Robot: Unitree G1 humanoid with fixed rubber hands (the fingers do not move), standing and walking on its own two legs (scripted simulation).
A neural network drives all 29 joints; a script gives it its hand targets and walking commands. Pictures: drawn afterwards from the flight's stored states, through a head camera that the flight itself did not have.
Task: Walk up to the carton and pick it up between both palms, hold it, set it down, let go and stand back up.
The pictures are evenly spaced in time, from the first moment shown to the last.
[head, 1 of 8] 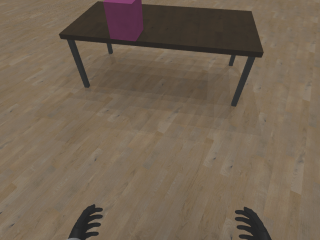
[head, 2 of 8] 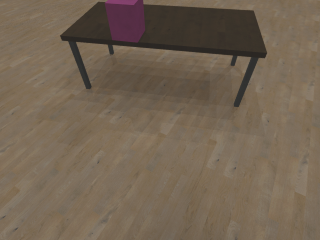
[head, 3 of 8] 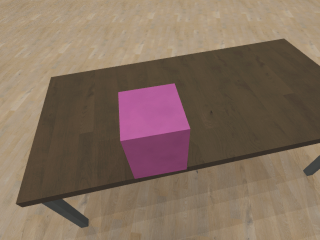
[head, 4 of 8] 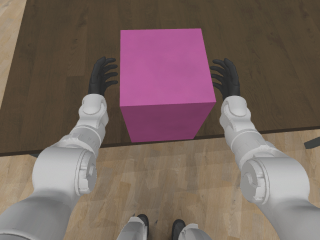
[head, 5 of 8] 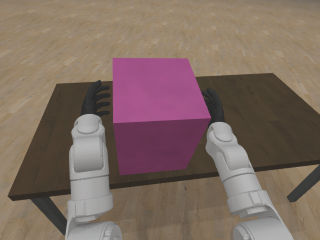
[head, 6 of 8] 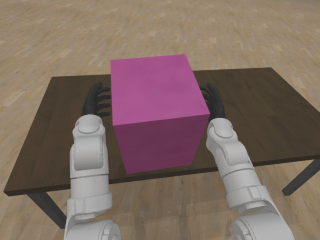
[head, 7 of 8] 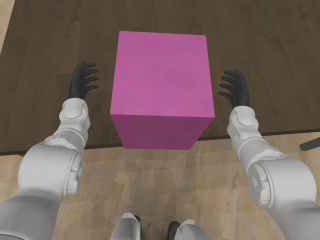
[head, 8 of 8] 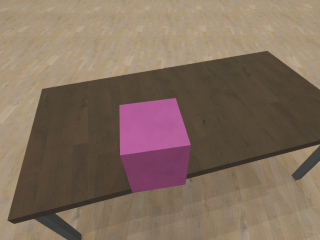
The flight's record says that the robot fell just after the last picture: no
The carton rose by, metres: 0.21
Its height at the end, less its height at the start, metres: +0.00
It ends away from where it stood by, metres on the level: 0.02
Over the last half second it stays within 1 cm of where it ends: yes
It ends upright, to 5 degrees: yes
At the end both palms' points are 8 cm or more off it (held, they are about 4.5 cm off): yes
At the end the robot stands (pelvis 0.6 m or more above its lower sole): yes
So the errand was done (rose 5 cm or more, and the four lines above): yes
